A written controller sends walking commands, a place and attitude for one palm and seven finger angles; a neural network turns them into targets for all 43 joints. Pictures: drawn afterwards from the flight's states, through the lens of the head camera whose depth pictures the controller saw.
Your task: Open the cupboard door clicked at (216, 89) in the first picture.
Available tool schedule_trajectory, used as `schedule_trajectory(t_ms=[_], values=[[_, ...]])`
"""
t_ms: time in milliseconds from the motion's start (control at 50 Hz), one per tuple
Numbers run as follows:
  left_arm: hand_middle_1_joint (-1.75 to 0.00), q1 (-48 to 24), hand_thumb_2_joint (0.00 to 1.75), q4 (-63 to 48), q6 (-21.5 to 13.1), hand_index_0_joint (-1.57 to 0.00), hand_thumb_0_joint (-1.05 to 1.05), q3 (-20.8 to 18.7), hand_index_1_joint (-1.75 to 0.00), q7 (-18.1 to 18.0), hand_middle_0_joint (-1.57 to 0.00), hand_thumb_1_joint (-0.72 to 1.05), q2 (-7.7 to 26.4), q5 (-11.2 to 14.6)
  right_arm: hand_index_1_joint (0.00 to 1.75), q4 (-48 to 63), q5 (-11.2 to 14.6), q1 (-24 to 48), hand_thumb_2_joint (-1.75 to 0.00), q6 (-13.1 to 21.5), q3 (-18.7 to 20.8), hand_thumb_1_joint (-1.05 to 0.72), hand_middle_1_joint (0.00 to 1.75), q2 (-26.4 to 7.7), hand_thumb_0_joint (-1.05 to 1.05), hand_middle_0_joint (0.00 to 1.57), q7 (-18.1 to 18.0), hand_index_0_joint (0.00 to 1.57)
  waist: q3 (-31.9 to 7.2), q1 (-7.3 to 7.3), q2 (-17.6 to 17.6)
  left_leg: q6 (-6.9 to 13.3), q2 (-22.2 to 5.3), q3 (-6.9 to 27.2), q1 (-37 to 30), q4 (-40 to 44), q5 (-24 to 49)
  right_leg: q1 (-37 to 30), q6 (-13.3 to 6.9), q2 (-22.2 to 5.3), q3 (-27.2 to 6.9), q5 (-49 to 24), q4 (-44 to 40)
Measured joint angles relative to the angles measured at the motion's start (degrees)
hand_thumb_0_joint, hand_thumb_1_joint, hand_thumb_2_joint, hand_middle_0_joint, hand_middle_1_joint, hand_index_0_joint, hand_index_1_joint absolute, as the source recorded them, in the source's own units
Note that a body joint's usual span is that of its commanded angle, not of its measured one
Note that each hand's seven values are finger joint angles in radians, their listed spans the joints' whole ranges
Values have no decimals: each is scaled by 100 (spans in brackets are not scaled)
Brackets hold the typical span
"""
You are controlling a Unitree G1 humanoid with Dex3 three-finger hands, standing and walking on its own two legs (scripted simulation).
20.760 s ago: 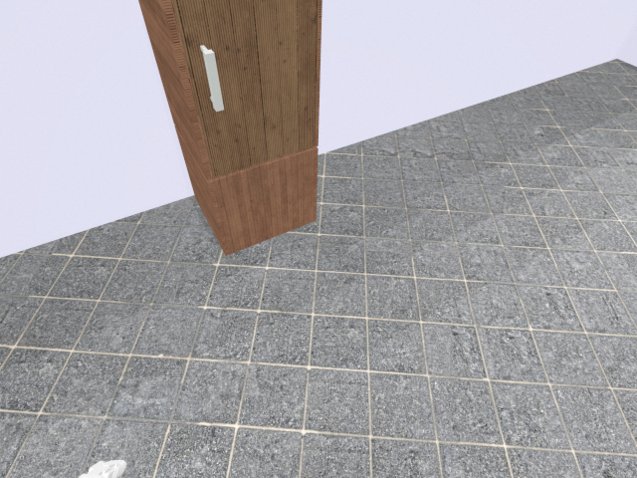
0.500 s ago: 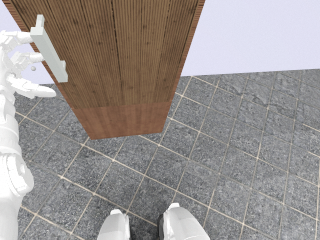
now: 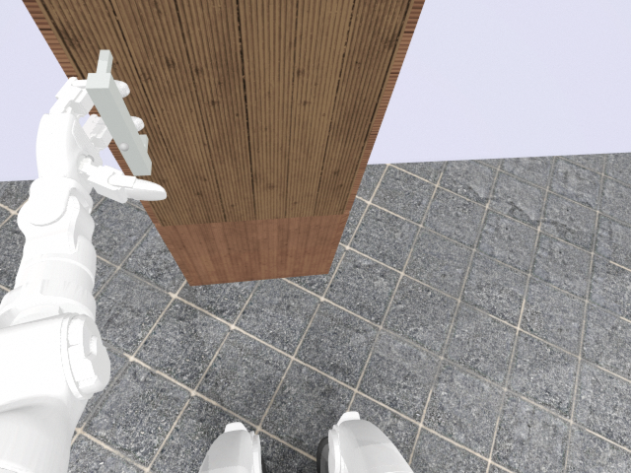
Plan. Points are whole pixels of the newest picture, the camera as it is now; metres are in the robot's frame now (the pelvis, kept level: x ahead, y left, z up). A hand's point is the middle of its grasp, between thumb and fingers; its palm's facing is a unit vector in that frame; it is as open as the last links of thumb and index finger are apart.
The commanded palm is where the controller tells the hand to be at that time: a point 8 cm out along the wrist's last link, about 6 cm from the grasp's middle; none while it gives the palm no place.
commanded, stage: slide the fingers in behind the handle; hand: left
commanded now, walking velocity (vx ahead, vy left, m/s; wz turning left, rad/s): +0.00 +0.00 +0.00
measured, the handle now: (125, 118) +0.55 +0.21 +0.06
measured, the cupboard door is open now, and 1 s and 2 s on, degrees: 0 0 1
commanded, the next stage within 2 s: close the thumb around the handle in 0.90 s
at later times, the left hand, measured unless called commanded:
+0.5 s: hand (142, 149) +0.49 +0.18 +0.07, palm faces +0.08 -1.00 -0.01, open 14.0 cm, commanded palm +0.46 +0.22 +0.07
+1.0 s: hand (143, 151) +0.49 +0.18 +0.06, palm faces +0.06 -1.00 -0.01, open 14.0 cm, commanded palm +0.47 +0.22 +0.07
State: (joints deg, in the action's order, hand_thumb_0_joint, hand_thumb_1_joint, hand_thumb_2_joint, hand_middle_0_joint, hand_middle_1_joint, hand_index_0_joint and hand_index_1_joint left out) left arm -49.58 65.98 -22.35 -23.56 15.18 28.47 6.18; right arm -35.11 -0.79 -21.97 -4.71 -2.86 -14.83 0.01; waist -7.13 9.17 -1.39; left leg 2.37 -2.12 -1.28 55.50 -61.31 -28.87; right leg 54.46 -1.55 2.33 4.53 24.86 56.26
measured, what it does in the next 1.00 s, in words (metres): stands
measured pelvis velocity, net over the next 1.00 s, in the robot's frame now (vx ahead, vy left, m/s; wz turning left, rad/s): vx -0.01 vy -0.01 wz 0.01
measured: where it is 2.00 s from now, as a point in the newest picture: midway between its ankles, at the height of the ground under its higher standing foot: outside the picture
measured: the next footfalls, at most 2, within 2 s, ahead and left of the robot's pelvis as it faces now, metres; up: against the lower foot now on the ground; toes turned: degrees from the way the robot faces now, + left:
none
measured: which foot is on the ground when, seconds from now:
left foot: down 0.00-1.00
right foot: down 0.00-1.00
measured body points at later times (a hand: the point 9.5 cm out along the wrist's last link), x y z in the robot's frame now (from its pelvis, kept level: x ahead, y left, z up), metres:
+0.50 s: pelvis -0.01 -0.01 +0.00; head +0.12 +0.01 +0.43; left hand +0.48 +0.23 +0.07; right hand +0.00 -0.27 -0.11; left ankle -0.01 +0.09 -0.66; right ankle +0.01 -0.11 -0.66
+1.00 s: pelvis -0.01 -0.01 +0.00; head +0.12 +0.01 +0.43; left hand +0.48 +0.24 +0.07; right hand +0.01 -0.27 -0.12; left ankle -0.01 +0.09 -0.66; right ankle +0.01 -0.11 -0.66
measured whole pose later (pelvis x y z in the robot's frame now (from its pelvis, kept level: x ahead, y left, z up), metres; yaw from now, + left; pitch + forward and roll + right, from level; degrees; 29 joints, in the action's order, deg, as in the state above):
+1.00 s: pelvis -0.01 -0.01 +0.00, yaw +0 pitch +22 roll -3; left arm -50.4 67.2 -24.5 -21.9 10.9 26.5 5.2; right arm -35.9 -0.9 -22.0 -3.1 -2.3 -15.0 0.2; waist -6.8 9.2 -1.4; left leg 1.8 -2.0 -1.2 56.1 -61.9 -28.3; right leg 55.5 -2.2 2.2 4.5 24.9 57.9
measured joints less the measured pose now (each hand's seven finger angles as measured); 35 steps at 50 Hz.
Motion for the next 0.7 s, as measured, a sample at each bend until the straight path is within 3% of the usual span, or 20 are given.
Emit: schedule_trajectory(t_ms=[140, 280, 480, 700], values=[[-120, -17, 30, -16, -141, -32, -2, 11, -123, -269, -30, -50, 37, -179, 30, 88, -19, 12, -90, 42, 9, -91, 29, 31, 0, 20, 23, 21, 58, 25, 8, -14, 3, -12, 41, -54, -7, 63, -16, -7, -11, 26, 96], [-120, -7, 30, -40, -127, -31, -2, 137, -121, -237, -30, -50, -136, -24, 30, -47, -5, -21, -90, 31, 32, -91, 29, 28, 0, 20, 33, 21, 38, -32, -10, -32, 10, -2, 18, -23, 18, 46, -33, -12, -3, 19, 87], [-120, 99, 30, -81, -206, -29, -2, 106, -121, -555, -28, -50, -274, -110, 30, -43, -32, -61, -90, 82, 83, -91, 29, 16, 0, 20, 69, 21, 8, 2, -4, -62, -1, -24, -63, 23, 48, 1, -68, 1, -26, 7, 92], [-120, 10, 30, 83, -276, -28, -2, 169, -120, -422, -29, -50, -201, -79, 30, -90, 6, -21, -90, 133, 68, -91, 29, -8, 0, 20, 35, 21, 47, -15, 10, -81, 5, 20, -42, 9, 80, 6, -93, -4, 17, -8, 105]])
